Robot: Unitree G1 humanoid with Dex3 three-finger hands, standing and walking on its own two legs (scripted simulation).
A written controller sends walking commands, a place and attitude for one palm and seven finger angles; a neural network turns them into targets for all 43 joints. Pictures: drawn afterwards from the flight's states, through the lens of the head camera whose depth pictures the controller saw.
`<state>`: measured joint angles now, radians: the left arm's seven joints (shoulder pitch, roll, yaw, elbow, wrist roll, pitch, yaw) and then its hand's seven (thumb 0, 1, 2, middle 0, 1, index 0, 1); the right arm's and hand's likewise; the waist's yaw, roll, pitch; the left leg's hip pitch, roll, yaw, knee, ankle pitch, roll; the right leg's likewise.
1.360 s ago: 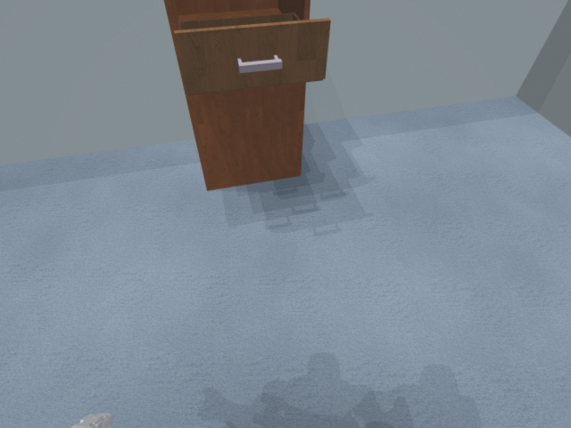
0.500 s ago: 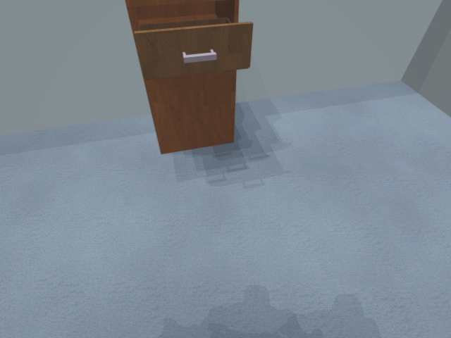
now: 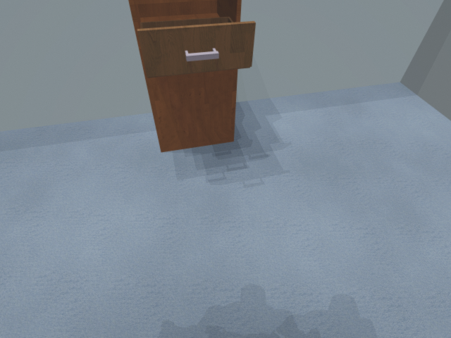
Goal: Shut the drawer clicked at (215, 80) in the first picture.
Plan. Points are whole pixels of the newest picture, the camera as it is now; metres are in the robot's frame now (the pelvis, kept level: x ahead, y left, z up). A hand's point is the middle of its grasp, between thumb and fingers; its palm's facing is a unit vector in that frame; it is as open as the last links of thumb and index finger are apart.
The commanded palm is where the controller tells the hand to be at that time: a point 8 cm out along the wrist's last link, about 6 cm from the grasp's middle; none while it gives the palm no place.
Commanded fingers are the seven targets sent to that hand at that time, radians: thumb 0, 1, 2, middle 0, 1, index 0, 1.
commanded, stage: look at it before walking up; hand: left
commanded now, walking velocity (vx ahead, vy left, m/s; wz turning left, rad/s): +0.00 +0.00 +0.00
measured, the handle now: (201, 53) +1.09 +0.16 +0.00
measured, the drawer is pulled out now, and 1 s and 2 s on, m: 0.29 0.29 0.29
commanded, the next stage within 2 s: walk to a spot facing it in 0.08 s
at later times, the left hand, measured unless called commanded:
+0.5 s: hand out of the picture +0.05 +0.20 -0.19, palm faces -0.08 -0.97 -0.22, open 7.4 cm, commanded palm none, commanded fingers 0.00 0.90 0.90 -0.20 -0.30 -0.20 -0.30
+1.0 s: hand (153, 318) +0.20 +0.17 -0.20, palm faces -0.17 -0.97 -0.16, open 7.4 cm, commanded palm none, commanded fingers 0.00 0.90 0.90 -0.20 -0.30 -0.20 -0.30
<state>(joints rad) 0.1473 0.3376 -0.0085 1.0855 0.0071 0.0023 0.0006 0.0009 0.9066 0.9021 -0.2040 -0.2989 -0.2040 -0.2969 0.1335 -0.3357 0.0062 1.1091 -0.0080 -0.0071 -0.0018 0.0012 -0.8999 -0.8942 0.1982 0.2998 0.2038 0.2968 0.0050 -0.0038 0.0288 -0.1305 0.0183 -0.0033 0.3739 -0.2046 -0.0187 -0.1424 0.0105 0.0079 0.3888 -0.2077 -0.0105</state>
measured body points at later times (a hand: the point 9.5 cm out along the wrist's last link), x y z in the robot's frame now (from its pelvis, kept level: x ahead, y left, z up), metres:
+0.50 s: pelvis +0.04 +0.00 -0.02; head +0.04 -0.01 +0.43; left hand +0.06 +0.25 -0.17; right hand +0.03 -0.26 -0.17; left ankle +0.00 +0.13 -0.75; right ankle +0.01 -0.10 -0.73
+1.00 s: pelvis +0.24 -0.01 -0.02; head +0.26 +0.00 +0.42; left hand +0.21 +0.23 -0.18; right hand +0.31 -0.26 -0.15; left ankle +0.37 +0.07 -0.75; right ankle +0.06 -0.10 -0.74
